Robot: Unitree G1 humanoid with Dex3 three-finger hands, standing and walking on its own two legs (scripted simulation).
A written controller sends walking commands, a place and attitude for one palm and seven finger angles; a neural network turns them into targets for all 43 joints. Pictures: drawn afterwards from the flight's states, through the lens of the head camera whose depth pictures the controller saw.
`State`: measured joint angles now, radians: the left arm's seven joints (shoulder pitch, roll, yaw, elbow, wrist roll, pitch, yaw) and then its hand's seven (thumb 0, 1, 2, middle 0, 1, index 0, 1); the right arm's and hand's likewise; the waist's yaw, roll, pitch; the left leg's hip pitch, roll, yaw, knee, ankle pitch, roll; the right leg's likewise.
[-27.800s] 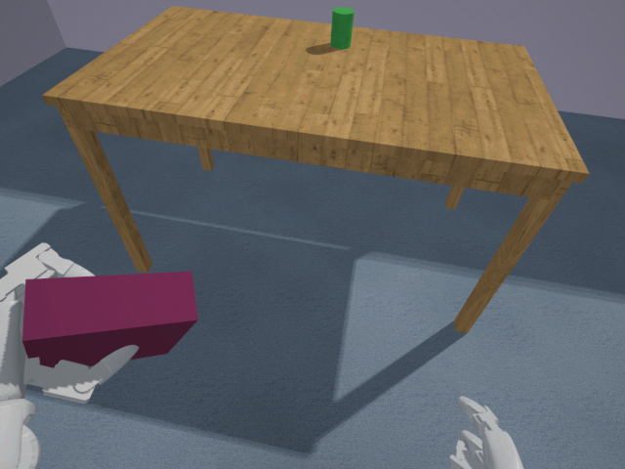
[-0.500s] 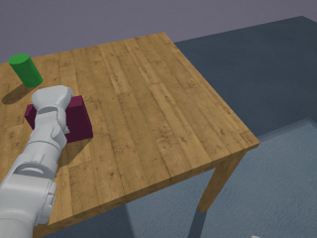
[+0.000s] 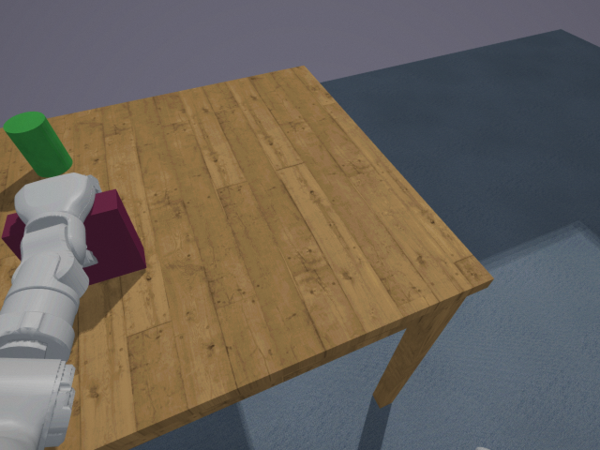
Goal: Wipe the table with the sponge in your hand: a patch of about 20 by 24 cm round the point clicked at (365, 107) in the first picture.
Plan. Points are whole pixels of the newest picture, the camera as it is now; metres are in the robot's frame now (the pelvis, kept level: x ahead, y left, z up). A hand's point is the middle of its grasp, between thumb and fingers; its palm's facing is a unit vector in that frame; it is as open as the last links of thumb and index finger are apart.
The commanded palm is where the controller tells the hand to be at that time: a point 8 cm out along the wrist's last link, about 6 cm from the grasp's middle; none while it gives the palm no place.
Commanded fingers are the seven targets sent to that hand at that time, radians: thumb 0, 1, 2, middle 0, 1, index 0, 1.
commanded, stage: slide back across to the first lane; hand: left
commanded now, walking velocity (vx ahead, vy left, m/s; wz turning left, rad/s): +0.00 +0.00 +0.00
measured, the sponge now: (89, 253) +0.39 +0.33 +0.03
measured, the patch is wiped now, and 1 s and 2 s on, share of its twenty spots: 1.00 1.00 1.00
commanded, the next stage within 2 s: wipe back along the first lane in 0.20 s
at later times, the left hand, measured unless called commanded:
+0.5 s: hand (43, 249) +0.36 +0.36 +0.08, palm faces -0.08 -0.02 -1.00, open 9.5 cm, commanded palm +0.33 +0.35 +0.11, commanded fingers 0.00 0.10 1.30 -1.20 -1.60 -1.20 -1.60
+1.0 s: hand (44, 273) +0.32 +0.35 +0.07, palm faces -0.04 -0.02 -1.00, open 9.5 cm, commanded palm +0.28 +0.33 +0.10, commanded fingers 0.00 0.10 1.30 -1.20 -1.60 -1.20 -1.60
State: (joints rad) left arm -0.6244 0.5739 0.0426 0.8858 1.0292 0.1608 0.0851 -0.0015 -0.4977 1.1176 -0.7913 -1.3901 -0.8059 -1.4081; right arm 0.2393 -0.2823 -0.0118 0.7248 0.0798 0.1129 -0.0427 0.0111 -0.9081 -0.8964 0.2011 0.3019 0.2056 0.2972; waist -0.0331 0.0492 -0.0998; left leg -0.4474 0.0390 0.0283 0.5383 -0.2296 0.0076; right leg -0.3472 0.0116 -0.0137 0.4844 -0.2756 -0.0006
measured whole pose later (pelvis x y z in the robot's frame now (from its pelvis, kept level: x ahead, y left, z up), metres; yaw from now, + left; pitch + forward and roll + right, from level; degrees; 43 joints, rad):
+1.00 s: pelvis +0.01 +0.01 +0.00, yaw +2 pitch +5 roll -1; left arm -0.28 0.54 0.02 0.44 0.97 0.21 0.05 -0.03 -0.45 1.09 -0.76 -1.42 -0.76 -1.45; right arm 0.15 -0.28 0.01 0.66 0.08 0.11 -0.03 0.01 -0.91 -0.90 0.20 0.30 0.21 0.30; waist 0.04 0.07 -0.08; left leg -0.37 0.01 0.01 0.53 -0.24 0.02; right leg -0.26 -0.01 -0.03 0.46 -0.29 0.01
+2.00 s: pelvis +0.00 +0.00 +0.00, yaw +1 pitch -1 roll -1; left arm 0.22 0.49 0.01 -0.10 0.92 0.29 0.09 0.03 -0.44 1.08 -0.75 -1.42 -0.77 -1.45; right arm 0.08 -0.27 0.02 0.65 0.06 0.05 -0.04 0.02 -0.91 -0.90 0.20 0.30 0.20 0.30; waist 0.09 0.09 -0.05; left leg -0.27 0.02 0.02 0.52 -0.24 0.01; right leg -0.16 0.00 -0.02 0.47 -0.30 0.00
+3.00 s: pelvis -0.02 -0.01 +0.01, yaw +2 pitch -5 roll -1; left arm 0.09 0.53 0.00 -0.08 0.88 0.27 -0.03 -0.01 -0.47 1.08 -0.79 -1.38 -0.81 -1.41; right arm 0.05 -0.27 0.04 0.71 0.04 -0.01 -0.08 0.02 -0.91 -0.90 0.20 0.30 0.21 0.30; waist 0.12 0.11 0.01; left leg -0.17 0.03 0.00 0.43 -0.18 -0.01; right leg -0.07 0.01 -0.04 0.39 -0.24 -0.02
